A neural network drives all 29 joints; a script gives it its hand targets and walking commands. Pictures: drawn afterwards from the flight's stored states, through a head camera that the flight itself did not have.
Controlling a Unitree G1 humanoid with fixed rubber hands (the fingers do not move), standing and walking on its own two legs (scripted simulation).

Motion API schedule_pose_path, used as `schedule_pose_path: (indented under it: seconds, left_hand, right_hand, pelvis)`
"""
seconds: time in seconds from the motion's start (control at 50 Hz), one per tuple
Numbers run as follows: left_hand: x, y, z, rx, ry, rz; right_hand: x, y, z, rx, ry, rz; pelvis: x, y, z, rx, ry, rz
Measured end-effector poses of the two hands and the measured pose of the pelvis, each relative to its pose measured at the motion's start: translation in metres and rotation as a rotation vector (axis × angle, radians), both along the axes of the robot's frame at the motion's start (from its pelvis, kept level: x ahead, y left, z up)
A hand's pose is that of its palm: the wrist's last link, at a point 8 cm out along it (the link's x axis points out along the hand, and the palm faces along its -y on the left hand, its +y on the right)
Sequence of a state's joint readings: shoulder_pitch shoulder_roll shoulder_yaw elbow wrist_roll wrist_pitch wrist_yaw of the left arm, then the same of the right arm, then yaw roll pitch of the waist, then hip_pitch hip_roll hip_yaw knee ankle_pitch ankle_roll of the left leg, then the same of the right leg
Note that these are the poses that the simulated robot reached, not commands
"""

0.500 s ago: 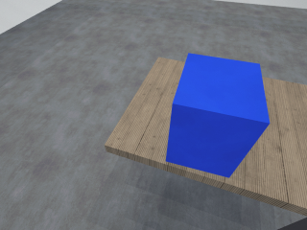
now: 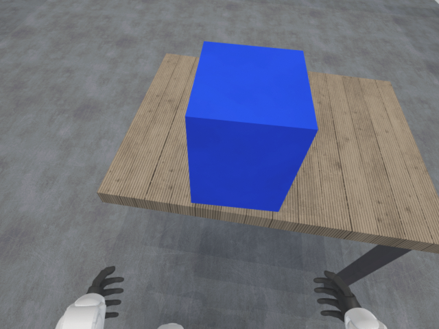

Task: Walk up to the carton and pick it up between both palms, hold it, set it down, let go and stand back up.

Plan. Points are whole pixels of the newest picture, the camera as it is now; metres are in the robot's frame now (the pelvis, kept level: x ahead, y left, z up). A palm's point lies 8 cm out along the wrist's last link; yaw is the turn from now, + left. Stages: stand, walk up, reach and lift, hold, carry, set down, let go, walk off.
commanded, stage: reach and lift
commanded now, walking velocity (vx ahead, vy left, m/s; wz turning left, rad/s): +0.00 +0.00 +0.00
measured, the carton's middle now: (243, 131) +0.52 -0.02 +0.03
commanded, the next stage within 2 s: none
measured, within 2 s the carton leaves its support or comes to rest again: neither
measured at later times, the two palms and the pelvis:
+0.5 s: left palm (89, 302) +0.18 +0.26 -0.08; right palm (332, 295) +0.20 -0.19 -0.07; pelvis +0.03 +0.02 +0.02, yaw +0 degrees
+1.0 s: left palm (106, 280) +0.21 +0.23 -0.06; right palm (343, 286) +0.21 -0.20 -0.04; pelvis +0.05 +0.02 +0.02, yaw -2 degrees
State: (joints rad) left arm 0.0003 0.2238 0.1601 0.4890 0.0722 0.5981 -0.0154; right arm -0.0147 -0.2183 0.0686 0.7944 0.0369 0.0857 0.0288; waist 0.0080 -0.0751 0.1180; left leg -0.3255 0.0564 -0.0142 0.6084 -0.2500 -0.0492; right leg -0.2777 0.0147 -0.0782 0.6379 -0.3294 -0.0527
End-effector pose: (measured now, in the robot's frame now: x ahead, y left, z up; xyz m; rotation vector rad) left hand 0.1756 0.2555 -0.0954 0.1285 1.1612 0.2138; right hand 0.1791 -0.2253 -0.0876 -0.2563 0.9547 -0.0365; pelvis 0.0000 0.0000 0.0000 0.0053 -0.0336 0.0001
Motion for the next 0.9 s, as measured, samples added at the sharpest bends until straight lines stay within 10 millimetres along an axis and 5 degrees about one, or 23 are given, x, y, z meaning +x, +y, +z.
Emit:
schedule_pose_path:
  seconds: [0.1,0.2,0.4,0.9]
  left_hand:
    - [-0.021,-0.007,-0.013,-0.021,0.028,0.028]
    - [-0.027,-0.003,-0.015,-0.018,-0.008,0.045]
    - [-0.007,0.008,0.008,-0.022,-0.159,-0.001]
    - [0.029,-0.022,0.035,-0.047,-0.420,-0.071]
  right_hand:
    - [-0.019,-0.004,-0.004,-0.006,0.012,-0.022]
    - [-0.014,0.010,-0.007,0.012,-0.016,-0.016]
    - [0.018,0.034,0.007,0.048,-0.155,0.007]
    - [0.031,0.023,0.040,0.089,-0.324,-0.057]
  pelvis:
    - [0.003,-0.004,0.001,0.009,0.031,-0.018]
    - [0.006,-0.003,0.001,0.009,0.063,-0.016]
    - [0.020,0.011,0.011,-0.007,0.064,-0.001]
    - [0.050,0.026,0.021,-0.010,0.006,-0.026]
